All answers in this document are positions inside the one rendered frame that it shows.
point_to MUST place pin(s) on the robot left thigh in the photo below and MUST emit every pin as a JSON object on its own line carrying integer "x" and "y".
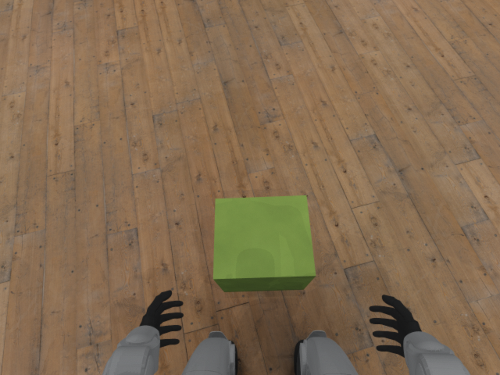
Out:
{"x": 213, "y": 356}

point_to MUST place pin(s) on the left robot forearm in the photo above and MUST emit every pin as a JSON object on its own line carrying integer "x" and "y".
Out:
{"x": 136, "y": 354}

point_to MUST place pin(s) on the carton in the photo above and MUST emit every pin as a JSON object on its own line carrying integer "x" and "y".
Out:
{"x": 263, "y": 244}

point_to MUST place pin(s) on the right robot shin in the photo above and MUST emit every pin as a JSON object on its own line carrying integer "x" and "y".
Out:
{"x": 317, "y": 333}

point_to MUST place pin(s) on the right robot forearm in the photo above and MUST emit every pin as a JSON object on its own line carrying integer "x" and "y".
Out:
{"x": 425, "y": 355}

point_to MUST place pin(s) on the robot left hand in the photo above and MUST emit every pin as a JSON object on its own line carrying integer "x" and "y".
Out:
{"x": 154, "y": 319}

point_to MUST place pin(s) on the robot right hand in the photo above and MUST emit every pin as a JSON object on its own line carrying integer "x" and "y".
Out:
{"x": 403, "y": 323}

